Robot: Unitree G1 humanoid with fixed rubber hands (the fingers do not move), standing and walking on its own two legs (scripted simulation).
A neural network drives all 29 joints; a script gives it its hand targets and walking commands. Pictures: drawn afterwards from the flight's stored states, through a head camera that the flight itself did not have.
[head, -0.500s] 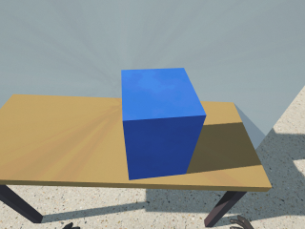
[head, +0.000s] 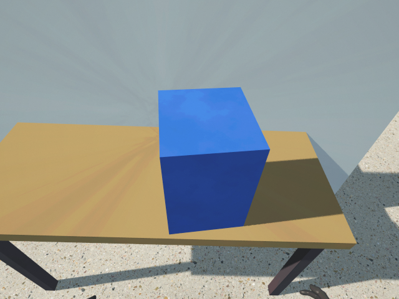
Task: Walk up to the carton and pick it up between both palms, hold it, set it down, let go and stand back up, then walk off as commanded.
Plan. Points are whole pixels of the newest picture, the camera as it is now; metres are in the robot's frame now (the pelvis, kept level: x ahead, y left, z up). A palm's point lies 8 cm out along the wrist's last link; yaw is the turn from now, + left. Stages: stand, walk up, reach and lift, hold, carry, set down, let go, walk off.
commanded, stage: stand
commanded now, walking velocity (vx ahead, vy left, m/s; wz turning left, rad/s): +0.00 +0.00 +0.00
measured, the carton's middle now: (203, 163) +0.44 +0.00 +0.02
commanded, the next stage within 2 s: walk off in 0.24 s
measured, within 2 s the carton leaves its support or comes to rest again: neither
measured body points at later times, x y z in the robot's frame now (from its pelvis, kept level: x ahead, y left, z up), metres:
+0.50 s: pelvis +0.00 +0.00 +0.00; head -0.02 +0.01 +0.45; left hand +0.09 +0.25 -0.13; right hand +0.10 -0.26 -0.10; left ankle +0.03 +0.12 -0.74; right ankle +0.01 -0.12 -0.74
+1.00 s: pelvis -0.12 -0.02 -0.03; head -0.05 -0.04 +0.42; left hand -0.06 +0.28 -0.14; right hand +0.00 -0.31 -0.16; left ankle -0.15 +0.10 -0.68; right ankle -0.08 -0.13 -0.74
